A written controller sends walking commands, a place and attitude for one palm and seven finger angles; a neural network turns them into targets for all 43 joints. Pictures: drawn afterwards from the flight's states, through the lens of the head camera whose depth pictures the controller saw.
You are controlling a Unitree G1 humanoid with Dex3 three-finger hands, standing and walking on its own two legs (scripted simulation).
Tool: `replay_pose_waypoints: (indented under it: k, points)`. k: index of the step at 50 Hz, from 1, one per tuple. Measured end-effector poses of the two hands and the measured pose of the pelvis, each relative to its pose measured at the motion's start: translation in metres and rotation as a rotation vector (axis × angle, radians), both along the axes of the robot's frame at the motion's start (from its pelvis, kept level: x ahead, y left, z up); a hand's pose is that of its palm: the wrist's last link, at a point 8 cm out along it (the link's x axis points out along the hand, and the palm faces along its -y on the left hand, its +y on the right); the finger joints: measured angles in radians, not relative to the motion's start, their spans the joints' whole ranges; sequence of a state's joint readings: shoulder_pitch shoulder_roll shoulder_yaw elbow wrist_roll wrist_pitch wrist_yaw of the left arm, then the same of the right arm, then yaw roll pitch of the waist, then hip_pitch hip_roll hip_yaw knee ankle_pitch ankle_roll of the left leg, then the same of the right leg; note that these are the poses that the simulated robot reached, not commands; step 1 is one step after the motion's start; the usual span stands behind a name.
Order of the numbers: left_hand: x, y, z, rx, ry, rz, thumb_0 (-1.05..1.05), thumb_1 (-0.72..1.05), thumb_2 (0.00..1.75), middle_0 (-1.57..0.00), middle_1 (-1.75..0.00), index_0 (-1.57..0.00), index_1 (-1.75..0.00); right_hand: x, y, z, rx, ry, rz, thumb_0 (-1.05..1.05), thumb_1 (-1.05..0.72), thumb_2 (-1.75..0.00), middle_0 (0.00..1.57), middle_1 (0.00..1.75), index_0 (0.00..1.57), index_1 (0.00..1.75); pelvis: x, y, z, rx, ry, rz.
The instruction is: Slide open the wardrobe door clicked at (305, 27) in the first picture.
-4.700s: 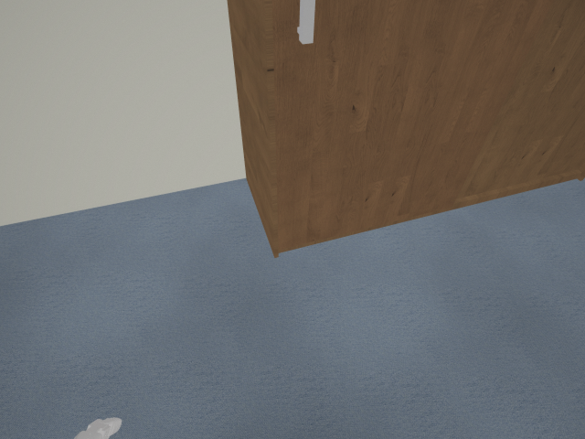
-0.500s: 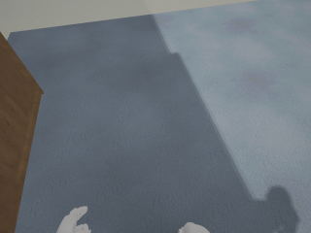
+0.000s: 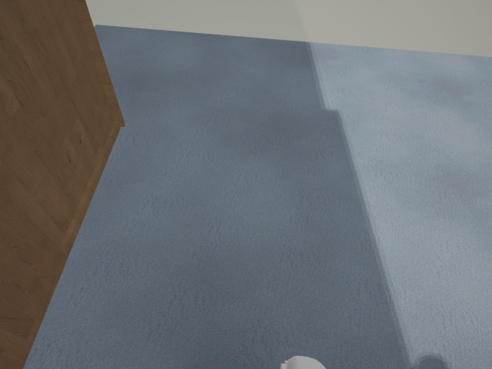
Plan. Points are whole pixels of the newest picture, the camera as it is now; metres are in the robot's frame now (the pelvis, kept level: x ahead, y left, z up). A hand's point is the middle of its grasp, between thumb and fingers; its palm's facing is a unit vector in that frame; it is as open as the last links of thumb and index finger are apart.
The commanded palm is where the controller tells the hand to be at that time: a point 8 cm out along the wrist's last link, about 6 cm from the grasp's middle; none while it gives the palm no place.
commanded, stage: turn to face it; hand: left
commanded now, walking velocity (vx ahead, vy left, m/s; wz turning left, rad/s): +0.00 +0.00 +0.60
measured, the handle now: out of the picture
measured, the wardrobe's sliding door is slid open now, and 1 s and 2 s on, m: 0.00 0.00 0.00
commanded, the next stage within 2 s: none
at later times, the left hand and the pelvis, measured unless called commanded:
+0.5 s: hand out of the picture +0.01 +0.14 -0.13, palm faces +0.33 -0.90 -0.28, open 7.4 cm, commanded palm none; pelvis -0.03 -0.07 +0.00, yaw +18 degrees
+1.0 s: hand out of the picture -0.18 +0.19 -0.17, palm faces +0.62 -0.75 -0.25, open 7.4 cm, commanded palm none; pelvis -0.09 -0.02 +0.00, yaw +36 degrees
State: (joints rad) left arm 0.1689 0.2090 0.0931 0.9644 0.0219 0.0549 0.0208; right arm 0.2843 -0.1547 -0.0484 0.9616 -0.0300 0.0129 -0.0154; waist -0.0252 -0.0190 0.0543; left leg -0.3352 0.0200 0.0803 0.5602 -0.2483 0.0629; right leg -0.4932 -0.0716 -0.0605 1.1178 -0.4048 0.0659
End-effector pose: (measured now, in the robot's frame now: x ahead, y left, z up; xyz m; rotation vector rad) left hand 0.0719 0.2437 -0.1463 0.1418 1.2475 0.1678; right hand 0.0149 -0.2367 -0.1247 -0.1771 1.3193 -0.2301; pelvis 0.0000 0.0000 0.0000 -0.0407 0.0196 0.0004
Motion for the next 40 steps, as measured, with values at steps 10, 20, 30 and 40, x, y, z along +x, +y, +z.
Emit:
replay_pose_waypoints:
  k: [10, 20, 30, 40]
  points:
    - [-0.028, 0.017, 0.021, 0.077, -0.019, 0.106, 0.01, 0.91, 0.90, -0.19, -0.30, -0.19, -0.30, 0.033, -0.017, 0.003, 0.005, -0.034, 0.112, 0.00, -0.90, -0.90, 0.20, 0.30, 0.20, 0.30, -0.008, -0.012, 0.006, 0.008, 0.007, 0.107]
    - [-0.048, -0.037, 0.035, 0.115, -0.155, 0.184, 0.01, 0.91, 0.90, -0.20, -0.30, -0.19, -0.30, 0.069, -0.065, -0.022, 0.043, -0.082, 0.228, 0.00, -0.90, -0.90, 0.20, 0.30, 0.20, 0.30, -0.027, -0.058, -0.006, 0.045, -0.013, 0.240]
    - [-0.130, -0.069, 0.042, 0.102, -0.075, 0.341, 0.01, 0.91, 0.90, -0.20, -0.30, -0.20, -0.30, 0.102, -0.070, -0.008, 0.048, -0.077, 0.394, 0.00, -0.91, -0.90, 0.20, 0.30, 0.20, 0.30, -0.037, -0.073, 0.007, 0.085, -0.022, 0.391]
    - [-0.237, -0.060, 0.008, 0.039, 0.056, 0.539, 0.01, 0.90, 0.90, -0.20, -0.30, -0.20, -0.30, 0.137, 0.006, -0.003, 0.020, -0.105, 0.625, 0.01, -0.91, -0.90, 0.19, 0.30, 0.20, 0.30, -0.062, -0.046, -0.006, 0.048, -0.004, 0.531]
